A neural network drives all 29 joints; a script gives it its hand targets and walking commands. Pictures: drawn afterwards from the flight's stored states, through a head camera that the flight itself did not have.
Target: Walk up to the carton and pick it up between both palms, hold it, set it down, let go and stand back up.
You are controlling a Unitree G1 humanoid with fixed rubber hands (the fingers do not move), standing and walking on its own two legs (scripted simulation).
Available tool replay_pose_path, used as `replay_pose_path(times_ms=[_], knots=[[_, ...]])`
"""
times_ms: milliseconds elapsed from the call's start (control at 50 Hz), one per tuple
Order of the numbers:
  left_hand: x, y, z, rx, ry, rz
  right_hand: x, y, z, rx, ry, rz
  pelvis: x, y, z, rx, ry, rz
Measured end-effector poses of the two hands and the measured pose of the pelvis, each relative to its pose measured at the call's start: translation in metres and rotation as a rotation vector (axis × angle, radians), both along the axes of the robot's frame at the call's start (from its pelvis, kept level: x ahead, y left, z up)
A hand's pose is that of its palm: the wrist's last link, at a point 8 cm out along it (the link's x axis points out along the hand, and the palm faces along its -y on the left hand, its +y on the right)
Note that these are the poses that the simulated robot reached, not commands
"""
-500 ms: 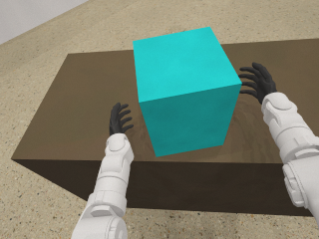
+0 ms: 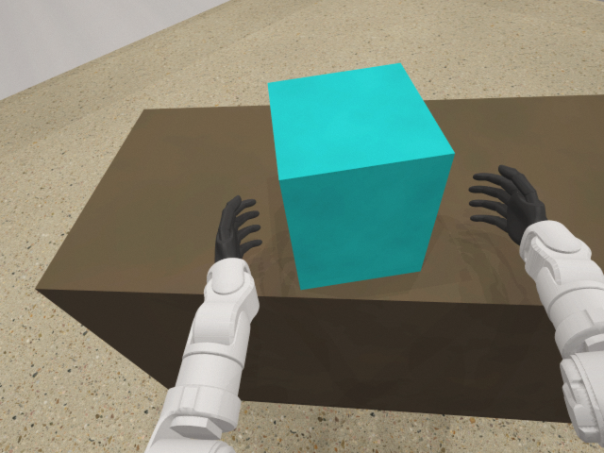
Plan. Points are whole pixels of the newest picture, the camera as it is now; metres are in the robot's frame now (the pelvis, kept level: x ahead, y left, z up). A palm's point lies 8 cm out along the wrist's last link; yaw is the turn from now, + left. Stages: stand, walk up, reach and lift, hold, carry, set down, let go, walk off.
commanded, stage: set down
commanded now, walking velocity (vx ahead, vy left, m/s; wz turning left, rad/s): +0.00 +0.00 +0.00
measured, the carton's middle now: (348, 182) +0.49 +0.02 +0.06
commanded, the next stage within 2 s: none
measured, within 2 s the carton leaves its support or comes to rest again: neither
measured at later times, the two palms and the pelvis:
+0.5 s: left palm (220, 304) +0.27 +0.17 +0.06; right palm (547, 265) +0.36 -0.23 +0.05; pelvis -0.01 +0.00 +0.00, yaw +1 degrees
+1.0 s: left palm (211, 352) +0.21 +0.16 +0.06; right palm (586, 330) +0.28 -0.26 +0.05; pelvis -0.01 +0.00 +0.00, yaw +1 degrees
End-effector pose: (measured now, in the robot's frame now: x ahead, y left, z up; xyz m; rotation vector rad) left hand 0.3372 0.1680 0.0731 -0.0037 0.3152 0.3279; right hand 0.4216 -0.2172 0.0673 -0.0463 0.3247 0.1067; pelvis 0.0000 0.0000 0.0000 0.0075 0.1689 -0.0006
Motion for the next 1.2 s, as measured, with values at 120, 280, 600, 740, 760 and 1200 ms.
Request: replay_pose_path(times_ms=[120, 280, 600, 740, 760, 1200], knots=[[-0.022, 0.002, -0.01, -0.012, 0.019, 0.013, -0.019, -0.009, -0.013, 0.0, 0.002, 0.002, -0.001, -0.001, 0.0, 0.0, -0.014, 0.004], [-0.041, 0.0, -0.012, -0.028, 0.014, 0.012, -0.033, -0.011, -0.011, 0.004, -0.021, 0.016, -0.003, -0.001, 0.0, 0.0, -0.035, 0.004], [-0.083, -0.002, -0.011, -0.064, -0.001, 0.021, -0.08, -0.027, -0.015, -0.026, -0.018, 0.021, -0.009, -0.003, 0.001, 0.0, -0.103, 0.011], [-0.095, -0.007, -0.008, -0.063, -0.013, 0.015, -0.103, -0.037, -0.014, -0.028, -0.033, 0.007, -0.012, -0.004, 0.001, 0.0, -0.124, 0.011], [-0.096, -0.008, -0.008, -0.063, -0.015, 0.014, -0.105, -0.037, -0.015, -0.029, -0.033, 0.008, -0.012, -0.004, 0.001, 0.0, -0.128, 0.011], [-0.136, -0.004, -0.025, -0.085, 0.06, 0.046, -0.152, -0.033, -0.029, -0.016, 0.031, -0.012, -0.014, -0.004, 0.002, 0.001, -0.201, 0.009]])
